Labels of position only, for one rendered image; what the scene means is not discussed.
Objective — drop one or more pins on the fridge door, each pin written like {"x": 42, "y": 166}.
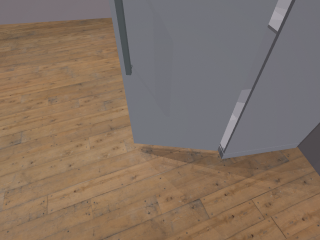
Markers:
{"x": 190, "y": 60}

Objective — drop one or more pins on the handle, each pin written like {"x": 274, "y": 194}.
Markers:
{"x": 123, "y": 35}

